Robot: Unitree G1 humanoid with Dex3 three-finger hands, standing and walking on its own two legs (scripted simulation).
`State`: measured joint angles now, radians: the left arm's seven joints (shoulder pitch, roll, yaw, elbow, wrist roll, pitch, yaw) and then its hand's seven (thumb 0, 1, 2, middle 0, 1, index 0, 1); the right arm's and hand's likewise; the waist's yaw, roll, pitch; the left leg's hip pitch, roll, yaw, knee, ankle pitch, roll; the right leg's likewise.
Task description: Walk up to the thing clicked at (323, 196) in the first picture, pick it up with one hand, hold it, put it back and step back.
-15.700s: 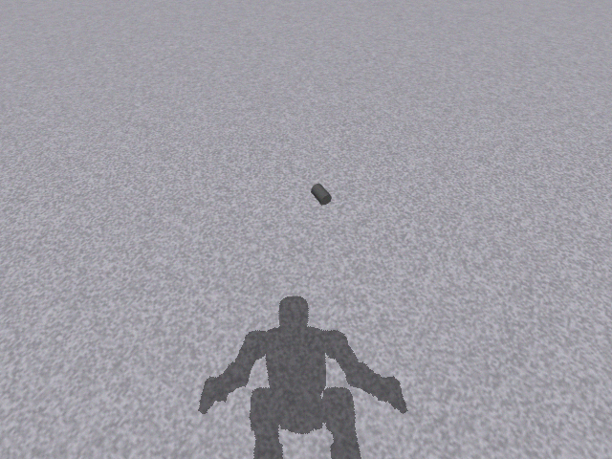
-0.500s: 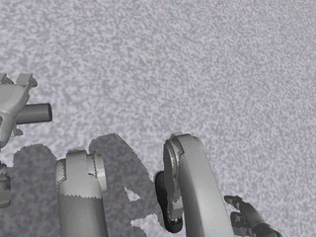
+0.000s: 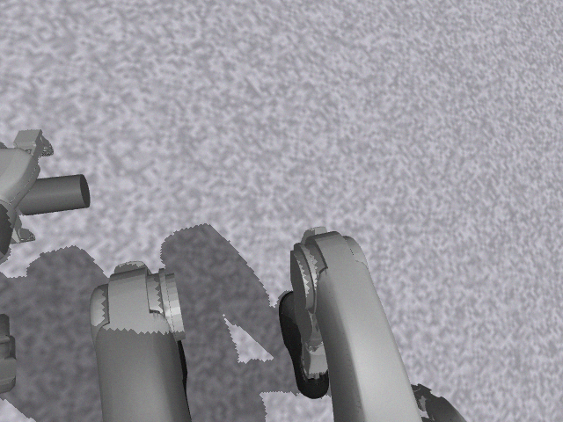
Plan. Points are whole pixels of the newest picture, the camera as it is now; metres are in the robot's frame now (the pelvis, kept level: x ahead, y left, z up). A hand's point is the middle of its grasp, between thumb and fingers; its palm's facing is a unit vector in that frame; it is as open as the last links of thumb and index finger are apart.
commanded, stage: rest palm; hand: left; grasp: from above
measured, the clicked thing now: (55, 194) +0.45 +0.30 -0.30
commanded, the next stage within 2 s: close in 1.48 s
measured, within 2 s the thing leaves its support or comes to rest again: neither
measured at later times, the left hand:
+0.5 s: hand (48, 198) +0.44 +0.30 -0.25, palm faces -0.43 -0.06 -0.90, open 14.0 cm
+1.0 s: hand (46, 204) +0.43 +0.30 -0.27, palm faces -0.48 -0.14 -0.87, open 14.3 cm
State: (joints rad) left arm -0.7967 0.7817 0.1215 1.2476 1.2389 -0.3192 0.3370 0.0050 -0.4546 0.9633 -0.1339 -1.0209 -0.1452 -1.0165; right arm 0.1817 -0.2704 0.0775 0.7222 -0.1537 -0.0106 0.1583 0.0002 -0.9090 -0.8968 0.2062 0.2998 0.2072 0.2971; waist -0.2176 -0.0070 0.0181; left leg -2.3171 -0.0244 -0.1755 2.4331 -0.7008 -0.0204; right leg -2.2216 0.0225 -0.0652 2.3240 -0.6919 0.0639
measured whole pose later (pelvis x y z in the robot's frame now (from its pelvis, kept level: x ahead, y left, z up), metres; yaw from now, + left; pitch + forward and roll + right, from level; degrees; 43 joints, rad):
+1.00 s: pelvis +0.00 +0.00 -0.03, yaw -4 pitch +27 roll -13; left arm -0.93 0.97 0.14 1.66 1.34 -0.39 0.58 0.00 -0.53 1.01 -0.09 -0.95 -0.07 -0.97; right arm 0.09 -0.32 0.22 0.73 -0.29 -0.14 0.23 0.00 -0.90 -0.90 0.20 0.30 0.20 0.30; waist -0.32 -0.12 0.13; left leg -2.33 -0.02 -0.26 2.57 -0.73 -0.03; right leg -2.22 0.06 -0.13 2.40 -0.68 0.08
